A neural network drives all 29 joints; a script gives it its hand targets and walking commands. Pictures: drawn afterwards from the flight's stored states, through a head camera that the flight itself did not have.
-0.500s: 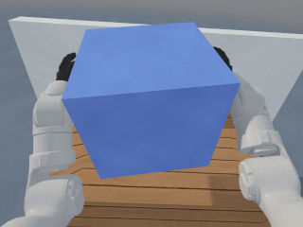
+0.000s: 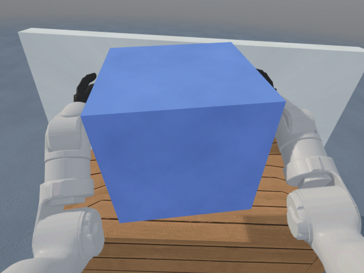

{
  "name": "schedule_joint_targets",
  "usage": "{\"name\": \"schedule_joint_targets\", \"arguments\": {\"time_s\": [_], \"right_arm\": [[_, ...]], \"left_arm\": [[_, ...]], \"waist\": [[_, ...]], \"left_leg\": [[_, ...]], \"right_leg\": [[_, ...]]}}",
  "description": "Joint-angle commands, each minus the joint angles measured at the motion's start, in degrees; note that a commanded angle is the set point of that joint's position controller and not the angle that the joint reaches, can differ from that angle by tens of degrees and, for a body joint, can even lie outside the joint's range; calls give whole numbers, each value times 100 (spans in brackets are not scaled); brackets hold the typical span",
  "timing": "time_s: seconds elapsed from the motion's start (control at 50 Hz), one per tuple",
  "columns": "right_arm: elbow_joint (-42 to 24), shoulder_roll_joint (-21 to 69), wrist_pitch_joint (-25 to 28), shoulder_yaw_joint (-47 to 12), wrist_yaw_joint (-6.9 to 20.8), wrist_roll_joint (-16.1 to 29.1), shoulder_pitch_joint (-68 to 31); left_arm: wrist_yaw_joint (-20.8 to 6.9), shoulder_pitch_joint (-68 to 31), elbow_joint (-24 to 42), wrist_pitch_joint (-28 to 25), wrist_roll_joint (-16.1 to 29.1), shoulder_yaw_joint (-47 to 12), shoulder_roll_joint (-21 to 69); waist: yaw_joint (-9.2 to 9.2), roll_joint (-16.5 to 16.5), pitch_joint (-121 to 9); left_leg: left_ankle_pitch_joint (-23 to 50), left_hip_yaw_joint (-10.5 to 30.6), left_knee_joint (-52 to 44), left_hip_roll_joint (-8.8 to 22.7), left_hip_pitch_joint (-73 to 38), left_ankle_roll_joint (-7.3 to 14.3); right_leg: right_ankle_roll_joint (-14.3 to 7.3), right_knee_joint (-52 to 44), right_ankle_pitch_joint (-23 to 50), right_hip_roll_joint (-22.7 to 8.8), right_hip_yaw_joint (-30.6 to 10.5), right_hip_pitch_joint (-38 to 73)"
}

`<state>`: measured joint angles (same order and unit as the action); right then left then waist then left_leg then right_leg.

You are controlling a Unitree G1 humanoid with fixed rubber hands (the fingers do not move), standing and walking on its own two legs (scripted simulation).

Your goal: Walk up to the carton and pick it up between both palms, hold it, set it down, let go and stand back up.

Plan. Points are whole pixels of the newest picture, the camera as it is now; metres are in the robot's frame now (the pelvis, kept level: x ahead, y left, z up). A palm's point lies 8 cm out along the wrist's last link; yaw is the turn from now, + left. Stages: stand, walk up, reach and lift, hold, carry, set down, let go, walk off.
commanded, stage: hold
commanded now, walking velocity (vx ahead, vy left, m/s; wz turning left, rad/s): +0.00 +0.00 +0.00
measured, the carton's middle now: (179, 126) +0.37 +0.00 +0.21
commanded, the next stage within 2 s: none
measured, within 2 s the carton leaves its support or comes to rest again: neither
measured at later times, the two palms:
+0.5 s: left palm (85, 101) +0.38 +0.20 +0.26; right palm (260, 92) +0.39 -0.17 +0.28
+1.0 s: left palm (84, 107) +0.36 +0.20 +0.25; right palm (264, 100) +0.37 -0.18 +0.27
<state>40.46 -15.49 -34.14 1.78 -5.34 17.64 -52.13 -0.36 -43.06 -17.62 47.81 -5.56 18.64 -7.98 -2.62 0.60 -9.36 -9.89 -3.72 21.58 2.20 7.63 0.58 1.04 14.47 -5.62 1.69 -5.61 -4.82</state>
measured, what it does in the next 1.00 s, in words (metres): stands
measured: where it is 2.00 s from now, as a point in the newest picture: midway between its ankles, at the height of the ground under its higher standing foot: outside the picture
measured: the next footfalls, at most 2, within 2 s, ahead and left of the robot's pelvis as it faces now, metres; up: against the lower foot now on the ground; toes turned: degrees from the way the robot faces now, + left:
none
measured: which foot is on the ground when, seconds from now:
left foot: down 0.00-1.00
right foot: down 0.00-1.00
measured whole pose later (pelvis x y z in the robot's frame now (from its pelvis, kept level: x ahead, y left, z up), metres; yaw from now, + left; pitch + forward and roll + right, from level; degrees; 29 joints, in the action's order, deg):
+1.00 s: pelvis +0.00 +0.00 +0.00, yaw +0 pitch -4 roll -1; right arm 40.0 -15.5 -33.6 1.8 -5.5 17.6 -52.5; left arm -0.4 -42.8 -16.7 47.2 -5.6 18.2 -8.3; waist -2.6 0.6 -9.4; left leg -10.2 -3.7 21.6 2.2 7.7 0.6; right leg 1.1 14.4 -5.9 1.7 -5.6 -4.8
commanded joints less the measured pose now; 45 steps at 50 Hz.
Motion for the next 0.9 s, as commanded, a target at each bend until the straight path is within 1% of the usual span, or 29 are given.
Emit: {"name": "schedule_joint_targets", "arguments": {"time_s": [0.0,0.02,0.08,0.1,0.12,0.14,0.2,0.22,0.24,0.26,0.32,0.34,0.38,0.4,0.42,0.44,0.48,0.5,0.52,0.58,0.6,0.64,0.66,0.68,0.72,0.78,0.8,0.84,0.88], "right_arm": [[-1488,3480,497,-1107,1117,518,-4954],[-1514,3459,534,-1124,1105,508,-4928],[-1529,3481,548,-1201,1051,516,-4913],[-1484,3458,533,-1221,1032,533,-4739],[-1457,3440,520,-1257,1009,546,-4722],[-1471,3442,503,-1276,981,581,-4638],[-1851,3450,490,-1422,883,761,-4569],[-1961,3459,481,-1510,857,858,-4461],[-2043,3426,450,-1543,828,927,-4392],[-2072,3360,420,-1561,796,950,-4341],[-2618,3295,378,-1718,700,1197,-4281],[-2644,3302,339,-1791,668,1286,-4208],[-2752,3192,245,-1815,609,1380,-4005],[-2683,3092,192,-1809,606,1365,-3911],[-2611,2974,120,-1720,590,1311,-3815],[-2494,2931,61,-1702,591,1298,-3751],[-2418,2867,-4,-1644,593,1268,-3659],[-2372,2826,-37,-1605,609,1260,-3635],[-2467,2837,-28,-1607,625,1287,-3744],[-2470,2890,-21,-1523,668,1240,-3861],[-2340,2915,-30,-1481,697,1216,-3883],[-2172,2951,2,-1454,748,1144,-3990],[-2201,3069,27,-1461,770,1126,-4133],[-2084,3023,46,-1388,807,1058,-4148],[-1711,3060,55,-1333,870,904,-4158],[-1337,3070,104,-1112,965,642,-4344],[-1360,3112,142,-1138,1003,624,-4379],[-1332,3127,215,-1051,1047,570,-4592],[-1463,3353,331,-1119,1075,588,-4752]], "left_arm": [[-872,-4891,394,-622,1009,-2496,3088],[-858,-4768,303,-625,1020,-2519,3130],[-864,-4620,215,-628,954,-2415,3051],[-876,-4462,257,-598,910,-2410,3028],[-898,-4383,197,-579,864,-2313,2992],[-908,-4373,293,-569,856,-2330,2971],[-914,-4197,566,-532,938,-2496,3017],[-898,-4146,818,-539,985,-2602,3054],[-890,-4123,943,-526,990,-2644,3061],[-895,-4044,914,-498,950,-2586,2974],[-860,-3836,1289,-440,1057,-2765,3057],[-869,-3746,1339,-415,1025,-2725,3030],[-902,-3613,1464,-347,979,-2646,2934],[-937,-3503,1447,-297,929,-2620,2889],[-979,-3421,1402,-234,900,-2603,2859],[-1026,-3354,1326,-180,821,-2500,2806],[-1076,-3531,1601,-145,855,-2591,2807],[-1100,-3543,1598,-140,843,-2577,2775],[-1099,-3607,1620,-148,858,-2567,2797],[-1058,-3822,1676,-168,971,-2686,2896],[-1048,-3972,1711,-199,965,-2678,2890],[-1035,-4088,1507,-230,974,-2652,2884],[-1009,-4232,1472,-260,1014,-2650,2896],[-1009,-4246,1380,-271,997,-2671,2964],[-1023,-4228,1015,-282,877,-2456,2854],[-1054,-4409,583,-310,825,-2392,2922],[-1062,-4399,651,-322,848,-2465,2973],[-1032,-4576,506,-387,881,-2431,2961],[-945,-4800,693,-512,1035,-2579,3103]], "waist": [[53,-228,-1529],[9,-192,-1505],[70,-127,-1410],[33,-94,-1388],[64,-11,-1359],[61,-42,-1381],[20,-38,-1628],[25,-74,-1794],[-8,-130,-1868],[-9,-68,-1826],[-42,-140,-2233],[8,-154,-2207],[11,-147,-2147],[41,-130,-2102],[-37,-181,-1878],[-14,-121,-1779],[-70,-311,-1834],[-70,-284,-1800],[-39,-263,-1870],[-93,-275,-1894],[-76,-371,-1855],[-70,-327,-1776],[-19,-268,-1762],[-78,-293,-1717],[-5,-233,-1440],[-36,-289,-1161],[-14,-304,-1238],[-1,-297,-1281],[2,-305,-1504]], "left_leg": [[-931,507,-1009,-114,597,-80],[-823,526,-974,-107,528,-92],[-640,490,-929,-161,481,-53],[-525,488,-899,-154,384,-74],[-478,463,-896,-180,350,-45],[-379,450,-875,-190,343,-58],[347,449,-661,-238,-18,-142],[715,462,-576,-246,-190,-184],[866,463,-509,-247,-303,-225],[1002,454,-472,-271,-385,-222],[1759,482,-282,-299,-708,-275],[1989,483,-224,-305,-789,-285],[2264,495,-159,-320,-910,-317],[2264,488,-169,-325,-927,-342],[2133,488,-213,-295,-826,-356],[2053,485,-245,-296,-785,-347],[2059,481,-255,-284,-803,-437],[1962,483,-265,-269,-785,-441],[1860,493,-279,-269,-744,-427],[1690,494,-321,-238,-656,-451],[1501,495,-362,-249,-591,-456],[1207,493,-435,-240,-464,-432],[1048,492,-480,-245,-362,-386],[853,510,-532,-222,-296,-393],[309,491,-712,-183,-43,-305],[-600,532,-959,-110,436,-244],[-636,542,-980,-100,472,-247],[-932,551,-1032,-84,594,-186],[-777,540,-1010,-75,521,-184]], "right_leg": [[-259,-31,-337,233,328,412],[-257,-38,-243,231,339,423],[-227,-102,-204,219,334,423],[-215,-96,-61,226,338,455],[-221,-131,-77,229,326,456],[-219,-125,-18,224,309,489],[-207,-125,397,240,308,510],[-201,-87,695,268,318,596],[-199,-81,792,277,314,601],[-186,-81,854,280,328,589],[-139,-3,1451,346,355,757],[-125,25,1619,357,339,774],[-109,32,1795,377,326,781],[-120,29,1764,388,342,773],[-142,4,1693,370,326,737],[-159,-5,1588,373,310,729],[-204,-15,1540,345,279,722],[-219,-13,1448,354,284,702],[-230,-21,1335,352,274,697],[-255,-33,1211,354,275,666],[-275,-47,1041,342,261,589],[-290,-83,818,308,250,509],[-274,-96,713,312,263,479],[-298,-99,585,295,259,457],[-306,-114,290,266,268,437],[-344,-108,-167,245,257,455],[-346,-65,-68,236,266,537],[-340,-51,-266,256,274,474],[-307,-20,-153,252,302,481]]}}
